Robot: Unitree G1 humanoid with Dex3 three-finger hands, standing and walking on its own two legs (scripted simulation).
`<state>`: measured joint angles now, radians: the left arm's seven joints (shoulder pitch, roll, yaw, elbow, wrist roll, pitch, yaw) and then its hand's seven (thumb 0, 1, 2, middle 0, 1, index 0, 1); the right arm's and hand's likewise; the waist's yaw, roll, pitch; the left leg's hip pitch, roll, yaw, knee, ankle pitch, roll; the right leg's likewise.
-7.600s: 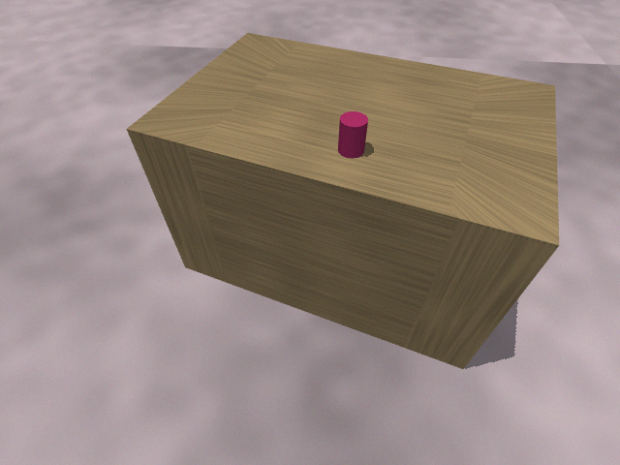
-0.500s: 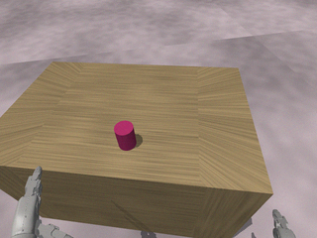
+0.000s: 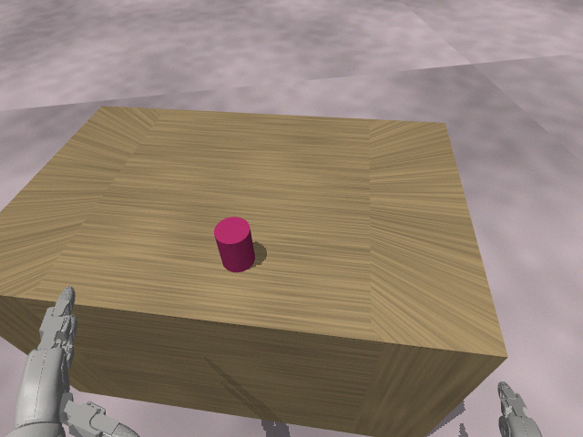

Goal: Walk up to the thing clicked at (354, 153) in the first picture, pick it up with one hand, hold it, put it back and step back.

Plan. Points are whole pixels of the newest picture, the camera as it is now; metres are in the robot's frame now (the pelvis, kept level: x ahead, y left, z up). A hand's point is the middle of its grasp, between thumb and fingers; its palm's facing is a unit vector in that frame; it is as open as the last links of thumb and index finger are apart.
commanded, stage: go down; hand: left
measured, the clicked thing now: (235, 245) +0.48 +0.17 -0.08
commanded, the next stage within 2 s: none
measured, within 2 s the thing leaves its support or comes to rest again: neither
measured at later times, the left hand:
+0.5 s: hand (92, 298) +0.27 +0.31 +0.05, palm faces +0.22 -0.96 -0.15, open 17.6 cm
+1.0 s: hand (85, 258) +0.33 +0.33 +0.07, palm faces +0.11 -0.99 -0.01, open 17.6 cm
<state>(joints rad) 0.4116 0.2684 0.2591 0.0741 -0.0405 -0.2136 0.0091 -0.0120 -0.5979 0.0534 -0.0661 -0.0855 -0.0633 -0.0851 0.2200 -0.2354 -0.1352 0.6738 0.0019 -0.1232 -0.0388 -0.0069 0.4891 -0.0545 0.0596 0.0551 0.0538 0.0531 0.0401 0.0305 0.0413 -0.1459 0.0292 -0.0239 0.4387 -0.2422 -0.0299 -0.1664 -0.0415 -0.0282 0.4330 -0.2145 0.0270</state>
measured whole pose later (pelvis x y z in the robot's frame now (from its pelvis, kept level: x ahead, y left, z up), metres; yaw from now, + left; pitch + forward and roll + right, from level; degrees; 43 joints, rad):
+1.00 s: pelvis -0.01 +0.01 -0.02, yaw +0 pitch +6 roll -1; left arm -0.34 0.61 0.57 0.90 -0.28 -0.31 -0.58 -0.01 -0.56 0.06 -0.04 -0.05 -0.05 -0.04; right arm 0.21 -0.23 0.01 0.63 0.01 -0.18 -0.09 -0.01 0.52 -0.05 0.06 0.05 0.05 0.05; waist -0.06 -0.03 -0.05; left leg -0.44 0.03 -0.03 0.66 -0.32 -0.02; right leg -0.45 -0.04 -0.02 0.61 -0.27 0.03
